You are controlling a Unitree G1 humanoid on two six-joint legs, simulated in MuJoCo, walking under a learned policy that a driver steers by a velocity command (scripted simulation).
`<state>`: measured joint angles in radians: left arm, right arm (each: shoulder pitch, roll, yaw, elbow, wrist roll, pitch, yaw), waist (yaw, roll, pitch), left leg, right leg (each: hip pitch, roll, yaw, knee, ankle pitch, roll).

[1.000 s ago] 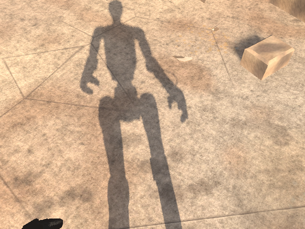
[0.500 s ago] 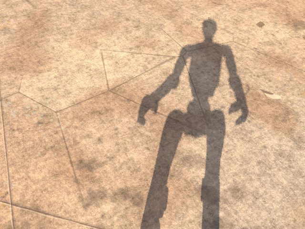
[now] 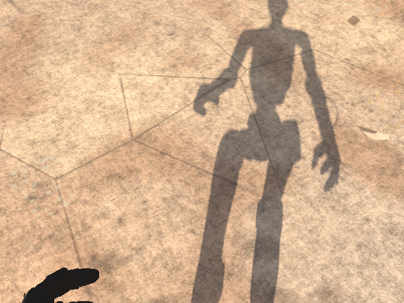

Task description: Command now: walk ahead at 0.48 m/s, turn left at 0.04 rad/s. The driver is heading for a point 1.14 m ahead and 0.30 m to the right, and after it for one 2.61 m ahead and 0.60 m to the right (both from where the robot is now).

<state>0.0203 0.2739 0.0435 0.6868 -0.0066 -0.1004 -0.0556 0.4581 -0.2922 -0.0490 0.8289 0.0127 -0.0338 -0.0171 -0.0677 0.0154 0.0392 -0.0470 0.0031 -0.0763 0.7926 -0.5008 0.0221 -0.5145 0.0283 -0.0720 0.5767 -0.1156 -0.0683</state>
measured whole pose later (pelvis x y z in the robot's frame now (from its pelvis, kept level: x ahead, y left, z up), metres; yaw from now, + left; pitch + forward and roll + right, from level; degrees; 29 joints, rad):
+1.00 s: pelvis +0.54 -0.04 +0.00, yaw -23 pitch +1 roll +2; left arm 0.07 0.28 0.07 0.66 -0.03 -0.02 -0.05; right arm 0.31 -0.30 -0.09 0.84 0.01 -0.04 -0.02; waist -0.04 -0.01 0.06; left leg 0.00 0.11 0.24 0.69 -0.51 -0.06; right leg -0.51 0.00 -0.06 0.65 -0.14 -0.11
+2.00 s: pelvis +1.02 -0.33 +0.01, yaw -30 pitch +2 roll +1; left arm 0.01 0.25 0.03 0.66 0.00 -0.11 -0.02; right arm 0.44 -0.30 -0.06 0.85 0.02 -0.05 -0.01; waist -0.10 0.00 0.02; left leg -0.05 -0.02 -0.09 0.48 -0.44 0.01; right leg -0.45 -0.01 0.03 0.48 -0.08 -0.02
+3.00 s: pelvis +1.54 -0.47 +0.01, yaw +1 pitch +2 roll +1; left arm 0.05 0.28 0.04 0.72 0.00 -0.12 -0.04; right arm 0.39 -0.30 -0.07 0.74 0.01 -0.03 -0.01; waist -0.07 -0.03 0.00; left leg -0.03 -0.08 -0.18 0.46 -0.45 0.05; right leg -0.46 0.00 0.02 0.47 -0.03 -0.01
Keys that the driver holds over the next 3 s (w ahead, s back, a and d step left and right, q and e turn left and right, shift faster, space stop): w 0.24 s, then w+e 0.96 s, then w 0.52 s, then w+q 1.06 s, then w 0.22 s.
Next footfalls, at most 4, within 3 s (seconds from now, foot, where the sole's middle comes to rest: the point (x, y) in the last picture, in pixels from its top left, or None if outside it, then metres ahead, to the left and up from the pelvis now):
0.44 left None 0.44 0.15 -0.75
0.98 right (245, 235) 0.65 -0.17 -0.75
1.48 left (229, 152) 1.01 -0.15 -0.75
1.98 right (311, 133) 1.09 -0.51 -0.75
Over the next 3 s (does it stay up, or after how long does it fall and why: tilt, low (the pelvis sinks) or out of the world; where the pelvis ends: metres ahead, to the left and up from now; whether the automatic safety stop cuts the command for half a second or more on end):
stays up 1.54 -0.47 0.01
